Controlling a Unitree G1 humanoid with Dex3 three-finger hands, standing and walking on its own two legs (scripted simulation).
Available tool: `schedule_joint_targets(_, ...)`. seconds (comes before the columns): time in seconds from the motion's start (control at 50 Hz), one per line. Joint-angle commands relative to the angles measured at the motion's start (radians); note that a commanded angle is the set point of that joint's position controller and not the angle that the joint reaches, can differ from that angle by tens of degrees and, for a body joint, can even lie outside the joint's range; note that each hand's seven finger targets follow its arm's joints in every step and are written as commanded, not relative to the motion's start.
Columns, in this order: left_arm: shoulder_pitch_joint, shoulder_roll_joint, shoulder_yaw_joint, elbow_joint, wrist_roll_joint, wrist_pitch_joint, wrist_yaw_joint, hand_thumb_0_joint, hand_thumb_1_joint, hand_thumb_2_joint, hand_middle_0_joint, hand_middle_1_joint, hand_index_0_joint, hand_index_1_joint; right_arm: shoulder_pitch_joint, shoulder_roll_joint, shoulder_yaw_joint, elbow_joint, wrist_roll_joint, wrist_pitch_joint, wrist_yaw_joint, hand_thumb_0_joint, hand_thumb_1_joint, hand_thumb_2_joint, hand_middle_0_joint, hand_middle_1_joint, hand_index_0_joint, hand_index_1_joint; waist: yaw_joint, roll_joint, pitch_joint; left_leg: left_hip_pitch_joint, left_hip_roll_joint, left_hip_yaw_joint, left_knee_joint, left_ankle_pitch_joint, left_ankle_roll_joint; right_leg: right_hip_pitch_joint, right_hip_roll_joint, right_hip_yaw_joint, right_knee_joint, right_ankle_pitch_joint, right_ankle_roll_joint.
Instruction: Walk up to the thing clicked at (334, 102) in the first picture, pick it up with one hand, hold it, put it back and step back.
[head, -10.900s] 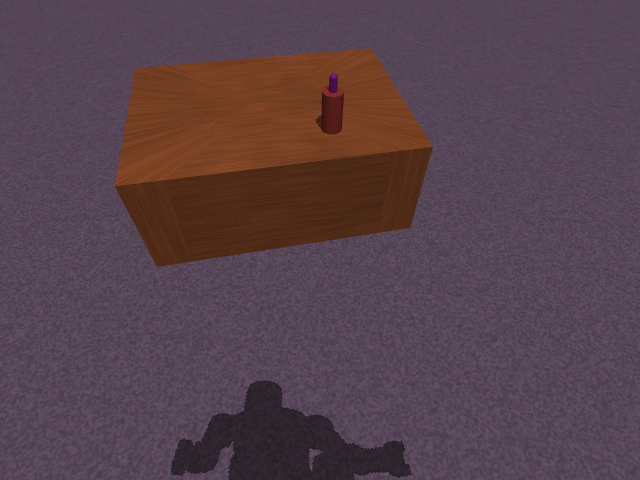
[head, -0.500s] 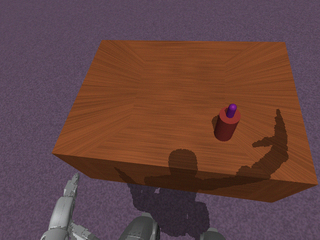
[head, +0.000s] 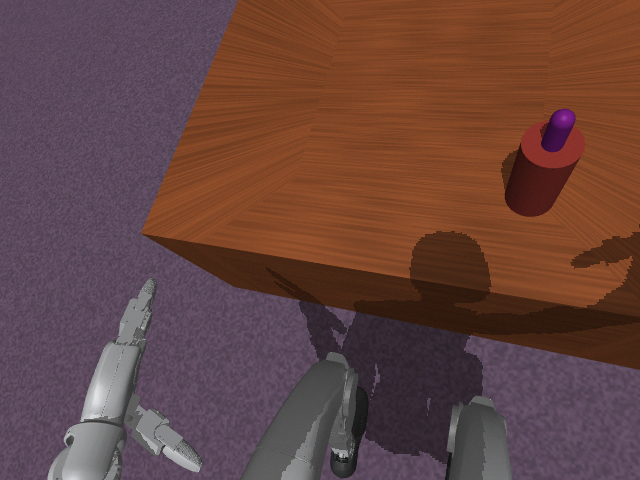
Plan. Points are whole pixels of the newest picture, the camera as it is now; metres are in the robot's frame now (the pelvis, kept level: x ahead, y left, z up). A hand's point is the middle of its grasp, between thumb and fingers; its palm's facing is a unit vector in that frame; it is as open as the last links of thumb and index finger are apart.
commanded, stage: approach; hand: right
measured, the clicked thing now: (544, 161) +0.56 -0.16 -0.11
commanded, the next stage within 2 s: close in in 0.04 s
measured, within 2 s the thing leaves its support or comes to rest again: leaves its support in 2.00 s
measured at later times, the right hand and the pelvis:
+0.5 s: hand (566, 203) +0.51 -0.19 -0.13, palm faces +0.05 +1.00 +0.02, open 17.7 cm; pelvis -0.03 +0.00 -0.08, yaw +2 degrees
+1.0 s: hand (534, 198) +0.52 -0.15 -0.13, palm faces +0.05 +1.00 +0.01, open 17.4 cm; pelvis -0.02 +0.00 -0.08, yaw +1 degrees
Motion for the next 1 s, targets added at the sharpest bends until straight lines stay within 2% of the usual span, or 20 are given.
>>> schedule_joint_targets(0.0,-0.02,0.17,0.123,-0.212,0.009,-0.048,0.014,0.0,-0.556,0.058,-0.036,-0.035,-0.025,-0.046,-0.371,-0.23,0.004,-0.16,-0.01,-0.108,-0.038,0.0,0.611,0.0,0.076,0.04,0.069,0.04,-0.001,-0.446,-0.55,0.153,-0.042,-0.005,-0.004,0.19,0.063,0.359,-0.006,0.019,-0.105,0.494,0.007)
schedule_joint_targets(0.06,-0.021,0.169,0.111,-0.328,0.017,-0.055,0.011,0.0,-0.553,0.055,-0.04,-0.039,-0.032,-0.047,-0.396,-0.276,-0.019,-0.142,-0.04,-0.134,-0.062,0.0,0.611,-0.012,0.067,0.044,0.064,0.044,0.017,-0.425,-0.631,0.197,-0.041,-0.009,0.038,0.206,0.065,0.27,0.005,0.011,-0.047,0.419,-0.002)
schedule_joint_targets(0.08,-0.002,0.209,0.153,-0.359,0.017,-0.055,0.014,0.0,-0.55,0.053,-0.039,-0.038,-0.032,-0.045,-0.389,-0.287,-0.018,-0.121,-0.05,-0.137,-0.069,0.0,0.611,-0.011,0.068,0.044,0.064,0.044,0.045,-0.423,-0.639,0.218,-0.041,-0.01,0.05,0.209,0.064,0.23,0.007,0.012,-0.032,0.389,-0.006)
schedule_joint_targets(0.16,0.104,0.221,0.17,-0.442,0.011,-0.045,0.001,0.0,-0.555,0.044,-0.048,-0.047,-0.047,-0.048,-0.376,-0.315,-0.042,-0.073,-0.077,-0.144,-0.114,0.0,0.607,-0.005,0.07,0.04,0.064,0.04,0.072,-0.41,-0.551,0.168,-0.041,-0.013,0.079,0.134,0.065,0.087,0.017,0.009,-0.007,0.238,-0.011)
schedule_joint_targets(0.22,0.158,0.21,0.174,-0.496,0.008,-0.044,-0.015,0.0,-0.551,0.04,-0.051,-0.05,-0.051,-0.05,-0.41,-0.275,-0.029,-0.113,-0.087,-0.146,-0.154,0.0,0.578,-0.007,0.072,0.04,0.064,0.04,0.1,-0.442,-0.54,0.098,-0.044,-0.013,0.108,0.087,0.066,0.065,0.018,0.008,0.01,0.171,-0.012)
schedule_joint_targets(0.24,0.138,0.219,0.184,-0.537,0.008,-0.047,-0.018,0.0,-0.55,0.039,-0.05,-0.05,-0.051,-0.049,-0.432,-0.294,-0.036,-0.147,-0.093,-0.146,-0.175,0.0,0.566,-0.007,0.073,0.039,0.064,0.039,0.086,-0.45,-0.578,0.108,-0.044,-0.016,0.111,0.078,0.066,0.07,0.019,0.005,0.014,0.152,-0.013)
schedule_joint_targets(0.32,0.181,0.242,0.241,-0.539,0.015,-0.041,-0.025,0.0,-0.545,0.044,-0.044,-0.047,-0.044,-0.048,-0.53,-0.276,-0.009,-0.327,-0.126,-0.139,-0.235,0.0,0.559,0.0,0.079,0.036,0.064,0.036,0.083,-0.613,-0.698,0.024,-0.047,-0.003,0.161,0.112,0.071,0.235,0.009,0.011,0.038,0.273,0.001)
schedule_joint_targets(0.36,0.169,0.256,0.265,-0.527,0.014,-0.032,-0.025,0.0,-0.548,0.052,-0.042,-0.047,-0.039,-0.05,-0.504,-0.229,0.026,-0.334,-0.144,-0.122,-0.253,0.0,0.566,0.0,0.078,0.035,0.063,0.035,0.083,-0.623,-0.676,-0.006,-0.048,0.005,0.169,0.107,0.071,0.249,0.004,0.019,0.039,0.305,0.006)
schedule_joint_targets(0.42,0.168,0.245,0.274,-0.476,0.014,-0.016,-0.026,0.0,-0.548,0.053,-0.039,-0.043,-0.035,-0.047,-0.447,-0.162,0.053,-0.293,-0.158,-0.096,-0.276,0.0,0.581,0.0,0.072,0.039,0.06,0.039,0.072,-0.579,-0.59,-0.027,-0.042,0.005,0.175,0.092,0.07,0.16,0.005,0.012,0.047,0.251,0.003)
schedule_joint_targets(0.46,0.139,0.259,0.287,-0.522,0.016,-0.011,-0.027,0.0,-0.548,0.052,-0.038,-0.041,-0.034,-0.045,-0.448,-0.135,0.061,-0.298,-0.157,-0.08,-0.285,0.0,0.602,0.0,0.067,0.041,0.057,0.041,0.068,-0.55,-0.617,0.007,-0.04,0.004,0.182,0.114,0.07,0.141,0.006,0.014,0.053,0.268,0.0)
schedule_joint_targets(0.48,0.145,0.274,0.303,-0.547,0.012,-0.005,-0.025,0.0,-0.551,0.053,-0.04,-0.042,-0.036,-0.046,-0.461,-0.146,0.046,-0.312,-0.158,-0.074,-0.293,0.0,0.611,-0.006,0.06,0.044,0.053,0.044,0.075,-0.507,-0.637,0.033,-0.039,0.005,0.178,0.114,0.069,0.123,0.01,0.014,0.052,0.241,-0.004)
schedule_joint_targets(0.54,0.137,0.256,0.28,-0.605,0.005,0.008,-0.023,0.0,-0.553,0.056,-0.039,-0.04,-0.033,-0.046,-0.405,-0.049,0.076,-0.205,-0.154,-0.053,-0.301,0.0,0.611,-0.006,0.058,0.046,0.053,0.046,0.092,-0.368,-0.587,0.098,-0.041,0.007,0.163,0.094,0.061,-0.004,0.022,0.008,0.046,0.148,-0.021)
schedule_joint_targets(0.62,0.164,0.268,0.299,-0.659,0.0,0.019,-0.016,0.0,-0.555,0.054,-0.041,-0.041,-0.036,-0.047,-0.42,-0.081,0.05,-0.23,-0.159,-0.065,-0.327,0.0,0.611,-0.016,0.053,0.049,0.05,0.049,0.085,-0.325,-0.612,0.154,-0.041,-0.006,0.164,0.112,0.056,-0.045,0.031,-0.001,0.054,0.148,-0.032)
schedule_joint_targets(0.74,0.235,0.221,0.3,-0.623,-0.007,0.016,-0.023,0.0,-0.542,0.044,-0.044,-0.046,-0.043,-0.047,-0.453,-0.01,0.091,-0.234,-0.162,-0.095,-0.361,0.0,0.552,-0.028,0.058,0.051,0.05,0.051,0.122,-0.331,-0.531,0.107,-0.038,-0.032,0.141,0.085,0.05,-0.054,0.035,-0.023,0.073,0.108,-0.036)
schedule_joint_targets(0.78,0.237,0.235,0.321,-0.648,-0.003,0.009,-0.024,0.0,-0.544,0.046,-0.045,-0.046,-0.042,-0.049,-0.474,-0.009,0.1,-0.28,-0.173,-0.104,-0.374,0.0,0.55,-0.03,0.057,0.052,0.049,0.052,0.122,-0.367,-0.574,0.105,-0.038,-0.029,0.148,0.116,0.051,-0.003,0.035,-0.023,0.073,0.144,-0.032)
schedule_joint_targets(0.86,0.241,0.198,0.288,-0.628,0.002,0.009,-0.031,0.0,-0.611,0.098,-0.043,-0.029,-0.015,-0.058,-0.538,0.005,0.144,-0.319,-0.195,-0.115,-0.385,0.0,0.515,-0.001,0.093,0.03,0.08,0.031,0.117,-0.425,-0.607,0.084,-0.036,-0.028,0.166,0.154,0.055,0.05,0.033,-0.02,0.084,0.206,-0.025)
schedule_joint_targets(0.9,0.226,0.232,0.309,-0.631,0.004,0.012,-0.028,0.0,-0.58,0.073,-0.047,-0.042,-0.032,-0.058,-0.532,-0.045,0.121,-0.321,-0.203,-0.109,-0.391,0.0,0.533,0.0,0.175,0.026,0.157,0.027,0.104,-0.467,-0.619,0.045,-0.035,-0.018,0.183,0.162,0.058,0.102,0.029,-0.013,0.082,0.252,-0.016)
schedule_joint_targets(0.94,0.223,0.23,0.296,-0.644,0.007,0.017,-0.033,0.0,-0.577,0.072,-0.045,-0.042,-0.032,-0.057,-0.53,-0.039,0.118,-0.279,-0.207,-0.101,-0.39,0.0,0.538,0.0,0.233,0.071,0.216,0.072,0.111,-0.459,-0.623,0.039,-0.037,-0.012,0.183,0.165,0.058,0.106,0.027,-0.006,0.086,0.27,-0.017)
schedule_joint_targets(0.96,0.237,0.202,0.269,-0.622,0.006,0.022,-0.036,0.0,-0.573,0.07,-0.046,-0.043,-0.034,-0.056,-0.523,0.0,0.129,-0.238,-0.205,-0.095,-0.389,0.0,0.547,0.0,0.243,0.072,0.228,0.073,0.114,-0.441,-0.584,0.025,-0.036,-0.009,0.188,0.156,0.06,0.072,0.03,-0.005,0.084,0.261,-0.017)
schedule_joint_targets(0.98,0.218,0.208,0.267,-0.646,0.006,0.023,-0.037,0.0,-0.575,0.071,-0.045,-0.042,-0.032,-0.055,-0.527,-0.025,0.116,-0.234,-0.205,-0.095,-0.393,0.0,0.539,0.0,0.268,0.087,0.252,0.087,0.102,-0.434,-0.592,0.039,-0.036,-0.014,0.191,0.15,0.061,0.05,0.03,-0.006,0.085,0.245,-0.019)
